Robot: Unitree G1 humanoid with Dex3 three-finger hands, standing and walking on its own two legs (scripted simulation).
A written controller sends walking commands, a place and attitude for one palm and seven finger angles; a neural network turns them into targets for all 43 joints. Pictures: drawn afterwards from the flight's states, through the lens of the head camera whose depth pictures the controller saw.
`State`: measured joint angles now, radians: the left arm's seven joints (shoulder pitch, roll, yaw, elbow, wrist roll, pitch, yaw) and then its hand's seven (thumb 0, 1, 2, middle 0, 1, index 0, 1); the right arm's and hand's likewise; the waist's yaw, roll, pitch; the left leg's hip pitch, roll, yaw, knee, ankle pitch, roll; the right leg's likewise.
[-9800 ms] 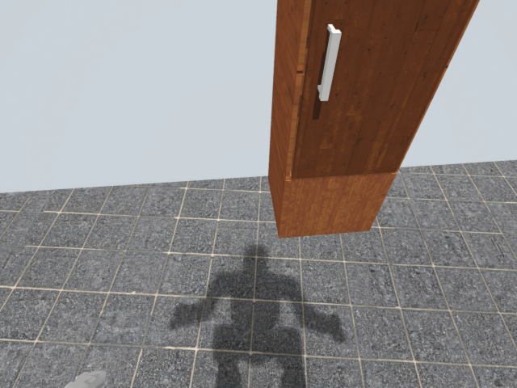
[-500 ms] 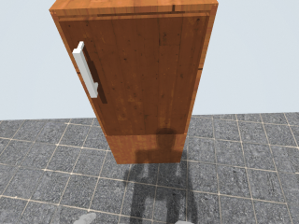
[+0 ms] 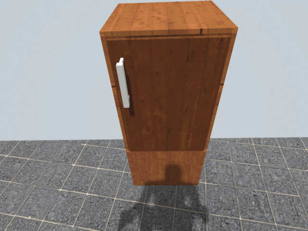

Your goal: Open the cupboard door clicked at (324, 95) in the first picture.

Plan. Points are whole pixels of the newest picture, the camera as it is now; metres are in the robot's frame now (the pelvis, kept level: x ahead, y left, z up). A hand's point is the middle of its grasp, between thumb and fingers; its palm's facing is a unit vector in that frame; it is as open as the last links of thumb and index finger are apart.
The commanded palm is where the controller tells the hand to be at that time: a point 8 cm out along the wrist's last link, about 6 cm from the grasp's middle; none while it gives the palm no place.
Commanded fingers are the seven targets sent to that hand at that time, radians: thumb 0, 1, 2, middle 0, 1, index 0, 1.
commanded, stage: come to a stop and stand still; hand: left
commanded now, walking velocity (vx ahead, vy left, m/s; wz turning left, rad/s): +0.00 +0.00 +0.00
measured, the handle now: (124, 83) +0.58 +0.15 +0.11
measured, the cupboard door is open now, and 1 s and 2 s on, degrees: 0 0 0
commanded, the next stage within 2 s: look again from close up in 0.40 s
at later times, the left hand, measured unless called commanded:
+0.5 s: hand out of the picture -0.01 +0.20 -0.16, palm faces +0.04 -0.98 -0.20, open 7.3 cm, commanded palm none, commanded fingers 0.00 0.90 0.90 -0.20 -0.30 -0.20 -0.30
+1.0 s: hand out of the picture +0.03 +0.17 -0.16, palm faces +0.04 -0.98 -0.18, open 7.3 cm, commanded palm none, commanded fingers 0.00 0.90 0.90 -0.20 -0.30 -0.20 -0.30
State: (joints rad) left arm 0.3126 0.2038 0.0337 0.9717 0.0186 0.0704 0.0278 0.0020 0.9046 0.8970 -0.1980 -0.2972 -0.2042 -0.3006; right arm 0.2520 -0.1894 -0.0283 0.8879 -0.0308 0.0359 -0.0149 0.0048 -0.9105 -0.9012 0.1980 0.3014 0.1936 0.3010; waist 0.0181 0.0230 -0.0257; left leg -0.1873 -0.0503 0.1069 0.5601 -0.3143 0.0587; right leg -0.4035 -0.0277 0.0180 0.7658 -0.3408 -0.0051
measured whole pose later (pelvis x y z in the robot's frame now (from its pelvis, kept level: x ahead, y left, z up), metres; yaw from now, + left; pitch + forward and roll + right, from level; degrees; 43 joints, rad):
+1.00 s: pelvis +0.04 +0.01 +0.01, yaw +1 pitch +0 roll +0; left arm 0.29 0.14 -0.01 1.11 0.01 -0.01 0.03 0.01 0.93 0.90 -0.20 -0.30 -0.20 -0.30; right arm 0.27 -0.16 0.01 1.10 -0.01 -0.03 -0.04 0.01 -0.91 -0.90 0.20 0.30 0.20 0.30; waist 0.00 0.00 0.02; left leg -0.13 -0.05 0.07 0.40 -0.27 0.06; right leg -0.23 0.02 0.01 0.45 -0.22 -0.02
